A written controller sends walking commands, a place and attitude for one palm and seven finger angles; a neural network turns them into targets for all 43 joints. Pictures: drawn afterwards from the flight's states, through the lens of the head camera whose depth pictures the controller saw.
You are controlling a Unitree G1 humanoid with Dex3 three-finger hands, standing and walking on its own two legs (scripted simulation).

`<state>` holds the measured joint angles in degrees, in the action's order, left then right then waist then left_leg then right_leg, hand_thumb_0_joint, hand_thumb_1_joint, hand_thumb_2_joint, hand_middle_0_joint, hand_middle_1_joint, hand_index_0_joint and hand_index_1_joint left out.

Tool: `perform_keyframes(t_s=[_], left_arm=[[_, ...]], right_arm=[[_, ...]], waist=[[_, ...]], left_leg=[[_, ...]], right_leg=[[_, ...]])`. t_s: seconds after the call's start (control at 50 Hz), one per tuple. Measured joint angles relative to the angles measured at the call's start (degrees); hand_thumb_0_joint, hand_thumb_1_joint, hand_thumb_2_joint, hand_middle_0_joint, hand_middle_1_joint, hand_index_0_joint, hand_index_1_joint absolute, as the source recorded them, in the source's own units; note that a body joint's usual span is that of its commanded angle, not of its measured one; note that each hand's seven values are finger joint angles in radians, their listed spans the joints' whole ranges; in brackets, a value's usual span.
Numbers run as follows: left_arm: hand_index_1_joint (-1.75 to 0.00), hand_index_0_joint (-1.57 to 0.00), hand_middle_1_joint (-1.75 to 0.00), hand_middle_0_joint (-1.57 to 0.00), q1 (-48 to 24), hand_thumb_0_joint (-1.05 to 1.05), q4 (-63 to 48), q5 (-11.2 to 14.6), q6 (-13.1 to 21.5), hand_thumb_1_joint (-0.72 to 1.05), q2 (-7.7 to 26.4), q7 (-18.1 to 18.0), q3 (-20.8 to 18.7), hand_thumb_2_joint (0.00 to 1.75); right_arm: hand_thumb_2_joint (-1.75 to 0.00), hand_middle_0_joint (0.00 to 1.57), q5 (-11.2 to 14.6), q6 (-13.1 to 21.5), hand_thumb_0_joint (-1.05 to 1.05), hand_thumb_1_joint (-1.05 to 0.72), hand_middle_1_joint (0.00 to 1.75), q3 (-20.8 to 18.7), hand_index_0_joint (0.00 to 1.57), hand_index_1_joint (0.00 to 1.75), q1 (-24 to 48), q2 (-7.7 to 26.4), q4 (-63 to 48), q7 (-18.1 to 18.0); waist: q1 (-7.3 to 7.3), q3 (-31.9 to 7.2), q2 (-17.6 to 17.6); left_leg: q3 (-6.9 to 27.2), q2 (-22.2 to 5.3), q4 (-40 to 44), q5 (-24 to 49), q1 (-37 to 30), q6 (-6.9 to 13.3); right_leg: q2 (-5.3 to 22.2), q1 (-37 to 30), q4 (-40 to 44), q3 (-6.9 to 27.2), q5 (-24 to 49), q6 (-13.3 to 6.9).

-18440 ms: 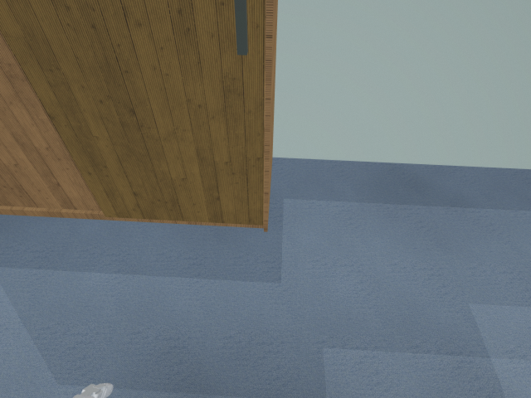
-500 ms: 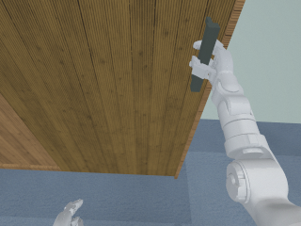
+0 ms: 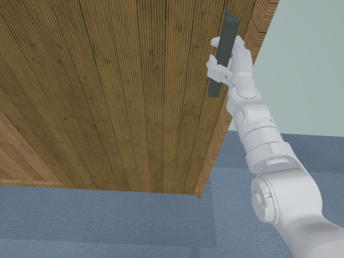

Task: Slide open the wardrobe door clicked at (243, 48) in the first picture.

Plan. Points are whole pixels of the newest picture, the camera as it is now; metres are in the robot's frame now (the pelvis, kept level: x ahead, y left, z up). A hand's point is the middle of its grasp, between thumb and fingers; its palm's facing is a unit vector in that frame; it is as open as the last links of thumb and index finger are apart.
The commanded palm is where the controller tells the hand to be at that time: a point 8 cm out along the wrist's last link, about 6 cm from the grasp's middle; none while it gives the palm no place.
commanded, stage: step sideways, sliding the door along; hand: right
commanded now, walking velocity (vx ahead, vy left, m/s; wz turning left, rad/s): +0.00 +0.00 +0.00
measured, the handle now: (220, 56) +0.53 -0.06 +0.21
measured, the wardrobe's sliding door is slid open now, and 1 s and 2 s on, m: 0.03 0.14 0.65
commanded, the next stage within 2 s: none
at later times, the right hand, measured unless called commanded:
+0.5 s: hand (194, 69) +0.48 +0.00 +0.20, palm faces +0.01 +0.99 -0.13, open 6.5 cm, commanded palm +0.46 -0.02 +0.21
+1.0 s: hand (160, 67) +0.48 +0.08 +0.19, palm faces +0.23 +0.96 -0.14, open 6.6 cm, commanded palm +0.46 +0.10 +0.20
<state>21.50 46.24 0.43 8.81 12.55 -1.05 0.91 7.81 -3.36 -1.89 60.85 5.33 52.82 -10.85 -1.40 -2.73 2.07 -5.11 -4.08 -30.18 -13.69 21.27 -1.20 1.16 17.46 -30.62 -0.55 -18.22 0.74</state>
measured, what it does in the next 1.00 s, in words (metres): steps to the left: right foot, then left foot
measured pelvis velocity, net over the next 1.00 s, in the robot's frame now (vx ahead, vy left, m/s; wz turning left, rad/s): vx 0.06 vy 0.25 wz -0.12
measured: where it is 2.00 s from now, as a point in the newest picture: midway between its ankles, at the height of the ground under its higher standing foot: outside the picture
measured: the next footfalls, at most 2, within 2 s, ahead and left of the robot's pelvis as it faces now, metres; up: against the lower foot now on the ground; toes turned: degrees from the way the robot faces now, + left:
right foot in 0.60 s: +0.06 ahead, -0.05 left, +0.00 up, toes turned -13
left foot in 0.88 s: +0.14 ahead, +0.37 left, +0.00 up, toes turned +0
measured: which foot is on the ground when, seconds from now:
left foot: down 0.00-0.62, up 0.64-0.86, down 0.88-1.00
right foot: down 0.00-0.38, up 0.40-0.58, down 0.60-0.90, up 0.92-1.00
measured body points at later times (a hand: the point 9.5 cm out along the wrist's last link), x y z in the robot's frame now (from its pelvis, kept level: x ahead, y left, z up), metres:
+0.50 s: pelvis +0.01 +0.08 +0.00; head +0.09 +0.11 +0.44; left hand +0.13 +0.31 -0.15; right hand +0.47 -0.05 +0.21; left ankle +0.00 +0.13 -0.73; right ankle -0.02 -0.07 -0.68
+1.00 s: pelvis +0.06 +0.25 -0.02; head +0.16 +0.27 +0.42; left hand +0.28 +0.44 -0.15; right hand +0.47 +0.03 +0.20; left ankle +0.10 +0.37 -0.73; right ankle +0.01 +0.04 -0.70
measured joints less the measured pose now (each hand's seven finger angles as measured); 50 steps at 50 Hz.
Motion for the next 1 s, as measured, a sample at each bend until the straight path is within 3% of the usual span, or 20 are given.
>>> perform_keyframes(t_s=[0.08, 0.18, 0.28, 0.34, 0.38, 0.46, 0.5, 0.58, 0.6, 0.62, 0.64, 0.7, 0.8, 0.86, 0.9, 0.92, 0.94, 1.0], left_arm=[[-0.30, -0.21, -0.30, -0.20, -0.9, 0.01, -0.3, -0.1, 0.6, 0.90, 0.4, -0.2, 0.0, 0.90], [-0.30, -0.21, -0.30, -0.20, -4.5, 0.01, -3.0, 0.7, -1.3, 0.90, 0.7, -2.7, -0.4, 0.90], [-0.30, -0.21, -0.30, -0.20, -5.9, 0.01, -5.4, 0.6, -2.4, 0.90, -0.6, -3.9, -1.0, 0.90], [-0.30, -0.21, -0.30, -0.20, -5.9, 0.01, -5.5, 0.4, -3.4, 0.90, -1.3, -3.6, -0.7, 0.90], [-0.30, -0.21, -0.30, -0.20, -6.6, 0.01, -4.7, 0.8, -4.3, 0.90, -1.0, -3.4, -0.8, 0.90], [-0.30, -0.21, -0.30, -0.20, -9.0, 0.01, -3.3, 0.7, -4.8, 0.90, -0.4, -4.3, -1.1, 0.90], [-0.30, -0.21, -0.30, -0.20, -10.3, 0.01, -3.9, 0.3, -4.6, 0.90, 0.1, -4.7, -1.2, 0.90], [-0.30, -0.21, -0.30, -0.20, -13.0, 0.02, -6.4, 0.1, -4.3, 0.90, 0.8, -5.0, -1.3, 0.90], [-0.30, -0.21, -0.30, -0.20, -13.6, 0.02, -7.1, 0.4, -4.2, 0.90, 1.1, -4.8, -1.5, 0.90], [-0.30, -0.21, -0.30, -0.20, -14.4, 0.02, -7.7, 0.6, -4.1, 0.90, 1.2, -4.3, -2.0, 0.90], [-0.30, -0.21, -0.30, -0.20, -15.6, 0.01, -8.1, 0.8, -4.1, 0.90, 0.8, -3.5, -2.7, 0.90], [-0.30, -0.20, -0.30, -0.20, -18.3, 0.01, -8.8, 1.1, -4.0, 0.90, 0.0, -0.9, -3.4, 0.90], [-0.30, -0.20, -0.30, -0.20, -17.7, 0.01, -10.5, 1.7, -3.7, 0.90, -1.3, 0.8, -2.4, 0.90], [-0.30, -0.21, -0.30, -0.20, -15.9, 0.01, -11.4, 2.3, -3.5, 0.90, -2.5, 0.7, -1.3, 0.90], [-0.30, -0.21, -0.30, -0.20, -15.5, 0.01, -11.1, 3.0, -3.2, 0.90, -2.8, 0.3, -0.6, 0.90], [-0.30, -0.21, -0.30, -0.20, -15.8, 0.01, -10.5, 3.3, -3.1, 0.90, -2.5, 0.0, -0.6, 0.90], [-0.30, -0.21, -0.30, -0.20, -16.1, 0.01, -9.9, 3.4, -3.2, 0.90, -2.1, -0.4, -0.7, 0.90], [-0.30, -0.21, -0.30, -0.20, -17.3, 0.01, -8.3, 3.2, -3.2, 0.90, -0.5, -2.2, -1.2, 0.90]], right_arm=[[-0.79, 0.32, -0.9, 1.0, -0.02, -0.70, 1.40, -0.6, 0.25, 1.40, 0.5, -0.5, 0.7, 0.3], [-0.77, 0.37, -2.3, 7.4, -0.06, -0.65, 1.40, -1.4, 0.26, 1.40, -1.8, 3.0, -0.7, 4.7], [-0.78, 0.42, -1.0, 9.7, -0.09, -0.63, 1.40, -1.0, 0.25, 1.40, -3.7, 5.6, -5.2, 7.0], [-0.80, 0.43, -1.0, 10.2, -0.11, -0.62, 1.40, -1.3, 0.25, 1.40, -4.8, 6.2, -7.9, 7.7], [-0.81, 0.44, -1.7, 10.2, -0.11, -0.62, 1.40, -1.9, 0.25, 1.40, -5.4, 6.0, -9.5, 7.6], [-0.83, 0.45, -2.7, 8.6, -0.11, -0.63, 1.40, -1.9, 0.23, 1.40, -5.4, 4.7, -13.2, 7.4], [-0.84, 0.45, -3.0, 8.0, -0.10, -0.64, 1.40, -1.4, 0.22, 1.40, -5.9, 4.0, -16.1, 6.6], [-0.85, 0.45, -3.4, 8.6, -0.09, -0.67, 1.40, 0.1, 0.19, 1.40, -6.7, 3.4, -20.6, 5.4], [-0.86, 0.45, -3.2, 8.9, -0.09, -0.67, 1.40, 0.6, 0.18, 1.40, -6.7, 3.4, -21.3, 5.0], [-0.86, 0.45, -2.6, 9.2, -0.09, -0.68, 1.40, 1.1, 0.18, 1.40, -6.5, 3.6, -21.8, 4.8], [-0.86, 0.45, -2.0, 9.4, -0.08, -0.69, 1.40, 1.4, 0.17, 1.40, -5.7, 3.9, -22.0, 4.9], [-0.85, 0.45, -2.1, 9.1, -0.07, -0.70, 1.40, 1.1, 0.17, 1.40, -5.0, 4.6, -23.6, 5.4], [-0.84, 0.45, -2.0, 8.2, -0.08, -0.69, 1.40, 2.1, 0.18, 1.40, -6.2, 5.7, -25.9, 5.8], [-0.84, 0.45, -1.7, 7.9, -0.08, -0.69, 1.40, 2.1, 0.17, 1.40, -8.4, 7.1, -27.7, 5.7], [-0.84, 0.45, -1.9, 7.9, -0.08, -0.69, 1.40, 1.2, 0.17, 1.40, -10.4, 7.8, -29.5, 5.0], [-0.84, 0.45, -2.2, 7.9, -0.08, -0.69, 1.40, 0.4, 0.17, 1.39, -11.5, 7.9, -30.5, 4.6], [-0.84, 0.45, -2.4, 8.0, -0.09, -0.68, 1.40, -0.3, 0.17, 1.38, -12.9, 7.8, -31.6, 4.4], [-0.84, 0.45, -2.7, 7.6, -0.09, -0.68, 1.40, -1.6, 0.17, 1.36, -17.3, 6.8, -36.4, 3.7]], waist=[[-0.46, 0.4, 0.2], [-2.12, 3.7, 0.8], [-1.33, 6.9, 0.2], [-0.30, 8.4, 0.5], [-0.65, 9.9, 2.5], [0.43, 13.1, 0.4], [0.99, 14.7, -0.6], [1.87, 15.8, -2.1], [2.35, 15.6, -1.8], [2.59, 15.5, -1.6], [2.92, 16.4, -2.2], [3.85, 18.9, -2.4], [6.93, 19.3, -0.3], [7.73, 18.3, 0.7], [7.66, 18.0, 2.2], [6.91, 18.4, 3.6], [6.20, 18.3, 4.1], [4.81, 17.1, 2.7]], left_leg=[[0.0, 0.2, -0.3, 0.0, 0.2, 0.1], [1.0, 1.1, -1.0, -0.1, -0.6, 0.3], [2.7, 2.9, -10.5, -5.6, 1.2, 1.2], [1.9, 4.8, -9.4, -6.2, -1.2, 3.0], [-0.4, 6.2, -8.3, -6.6, -3.2, 5.1], [-1.8, 4.4, -6.0, -6.5, -5.8, 6.9], [-2.2, 3.7, -3.8, -5.4, -7.1, 7.2], [-3.4, 3.9, -2.5, -4.7, -6.8, 7.7], [-3.6, 4.7, -4.8, -4.9, -5.3, 7.0], [-2.6, 5.6, -10.1, -4.9, -2.4, 4.5], [-0.2, 6.1, -17.5, -7.7, 0.5, 3.1], [4.4, 6.0, -30.2, -14.2, 6.1, 2.3], [5.5, 1.1, -21.4, -10.1, 5.9, 1.2], [4.4, 0.2, -13.3, -6.4, 1.4, 0.5], [2.6, 1.4, -10.4, -2.7, -1.4, -1.1], [1.0, 2.3, -10.8, -3.4, -2.2, -1.0], [0.1, 2.3, -11.1, -4.3, -2.4, -0.5], [-0.4, 0.3, -10.1, -4.9, -1.3, 1.1]], right_leg=[[0.2, 0.2, -0.3, 0.0, 0.0, 0.1], [1.1, -1.2, -1.2, -1.0, -0.7, 0.2], [2.2, -2.0, -4.8, -1.7, -3.3, 1.3], [3.6, -2.4, -6.9, -0.5, -4.8, 2.8], [5.4, -0.9, -11.3, 0.5, -3.9, 2.0], [1.5, 5.6, -28.2, 0.3, -10.5, 1.2], [0.6, 6.1, -25.9, -2.1, -9.4, 1.6], [1.0, 2.7, -8.6, -8.0, 0.9, 1.6], [2.0, 0.7, -3.0, -8.6, 8.5, 0.2], [3.1, -0.1, -1.0, -8.6, 9.8, -0.4], [3.5, -0.3, -1.6, -8.6, 7.3, -0.2], [5.9, -0.6, -4.2, -7.2, 2.6, 2.0], [12.1, -1.5, -5.6, -4.3, 1.5, 6.3], [15.4, -1.7, -7.3, -1.7, 0.1, 8.4], [17.5, -1.3, -9.7, 0.5, -1.1, 7.3], [18.6, -0.6, -10.9, 1.9, 0.0, 6.1], [17.8, 0.7, -13.3, 3.1, 0.2, 5.1], [9.5, 3.9, -21.0, 2.9, -10.0, 2.8]])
